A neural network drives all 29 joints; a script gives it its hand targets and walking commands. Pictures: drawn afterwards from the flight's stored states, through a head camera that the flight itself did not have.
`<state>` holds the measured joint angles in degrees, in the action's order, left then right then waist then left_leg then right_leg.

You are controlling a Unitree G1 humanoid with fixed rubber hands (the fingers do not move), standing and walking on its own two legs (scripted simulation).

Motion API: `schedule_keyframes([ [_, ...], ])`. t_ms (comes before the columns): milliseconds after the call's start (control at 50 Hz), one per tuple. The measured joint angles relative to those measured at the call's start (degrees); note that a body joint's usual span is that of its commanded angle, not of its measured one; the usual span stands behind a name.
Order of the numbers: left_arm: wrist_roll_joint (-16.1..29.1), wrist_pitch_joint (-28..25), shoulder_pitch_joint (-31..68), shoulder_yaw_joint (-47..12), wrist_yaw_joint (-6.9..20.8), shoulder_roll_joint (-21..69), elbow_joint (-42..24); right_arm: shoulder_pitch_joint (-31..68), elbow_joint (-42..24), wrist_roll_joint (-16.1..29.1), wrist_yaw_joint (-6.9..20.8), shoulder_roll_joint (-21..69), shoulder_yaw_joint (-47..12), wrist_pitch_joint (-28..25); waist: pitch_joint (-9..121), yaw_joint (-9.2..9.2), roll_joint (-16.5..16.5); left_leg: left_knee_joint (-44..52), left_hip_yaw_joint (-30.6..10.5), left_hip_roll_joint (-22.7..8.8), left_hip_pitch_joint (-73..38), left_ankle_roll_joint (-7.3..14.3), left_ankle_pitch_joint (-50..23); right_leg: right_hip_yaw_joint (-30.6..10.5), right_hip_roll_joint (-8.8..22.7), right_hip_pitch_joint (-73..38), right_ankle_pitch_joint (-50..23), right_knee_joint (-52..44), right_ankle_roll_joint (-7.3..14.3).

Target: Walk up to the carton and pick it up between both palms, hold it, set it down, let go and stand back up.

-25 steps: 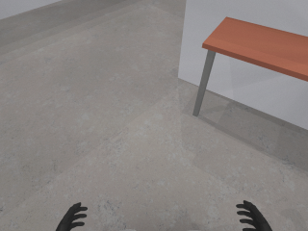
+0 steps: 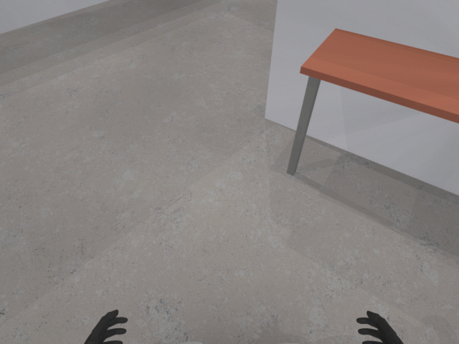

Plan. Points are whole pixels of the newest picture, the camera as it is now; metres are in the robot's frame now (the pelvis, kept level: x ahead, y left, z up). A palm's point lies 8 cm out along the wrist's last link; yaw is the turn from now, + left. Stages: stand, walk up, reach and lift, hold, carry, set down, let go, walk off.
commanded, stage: stand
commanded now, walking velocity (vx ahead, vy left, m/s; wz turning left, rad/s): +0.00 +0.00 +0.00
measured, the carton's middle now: out of the picture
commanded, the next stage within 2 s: walk up in 0.98 s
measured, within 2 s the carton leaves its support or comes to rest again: neither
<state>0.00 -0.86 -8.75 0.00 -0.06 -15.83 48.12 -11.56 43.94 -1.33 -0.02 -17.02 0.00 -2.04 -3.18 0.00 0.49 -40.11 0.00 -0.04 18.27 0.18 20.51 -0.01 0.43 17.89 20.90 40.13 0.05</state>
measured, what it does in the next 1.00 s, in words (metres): stands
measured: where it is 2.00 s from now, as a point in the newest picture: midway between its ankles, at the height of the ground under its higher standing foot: outside the picture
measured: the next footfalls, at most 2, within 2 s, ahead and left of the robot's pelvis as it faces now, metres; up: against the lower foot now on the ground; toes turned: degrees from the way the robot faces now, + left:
right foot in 1.62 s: +0.06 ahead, -0.26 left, +0.00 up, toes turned -8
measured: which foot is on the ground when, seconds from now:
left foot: down 0.00-1.00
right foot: down 0.00-1.00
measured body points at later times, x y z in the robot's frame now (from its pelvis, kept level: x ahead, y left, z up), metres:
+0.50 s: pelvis -0.01 +0.00 +0.00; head +0.00 +0.00 +0.45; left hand +0.10 +0.27 -0.12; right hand +0.09 -0.27 -0.12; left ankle +0.01 +0.12 -0.72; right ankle +0.01 -0.12 -0.72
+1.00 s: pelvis -0.02 +0.00 +0.01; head +0.00 +0.00 +0.46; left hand +0.08 +0.27 -0.12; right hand +0.07 -0.27 -0.12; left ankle +0.01 +0.12 -0.72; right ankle +0.01 -0.12 -0.72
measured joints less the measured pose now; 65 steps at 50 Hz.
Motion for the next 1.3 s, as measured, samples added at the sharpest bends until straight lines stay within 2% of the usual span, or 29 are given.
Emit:
schedule_keyframes([
  [1220, 0.0, 0.0, 2.5, 0.0, 0.0, -0.2, 11.2, 0.0, 9.7, 0.0, 0.0, -0.1, 0.0, -0.3, 0.5, 0.00, 0.0, 6.8, 0.0, 0.0, 0.0, 0.0, -6.1, 0.0, 0.0, 0.0, -6.2, -6.9, -0.1],
  [1260, 0.0, 1.0, 1.8, -0.1, 1.8, -0.8, 8.9, -0.2, 9.7, 0.0, -0.1, -0.5, 0.0, -0.7, 0.4, 0.02, 0.0, 6.8, 0.0, -0.1, -0.1, 0.3, -6.1, 0.0, -0.1, 0.4, -3.8, -5.6, 0.4],
  [1300, 0.0, 1.9, 1.1, 0.0, 3.7, -1.8, 6.0, -0.2, 9.7, 0.0, -0.5, -1.5, 0.0, -1.5, 0.4, 0.09, 0.1, 6.9, -0.1, -0.8, -0.2, 0.5, -6.0, 0.1, -0.2, 3.4, -0.6, 2.6, 0.6],
])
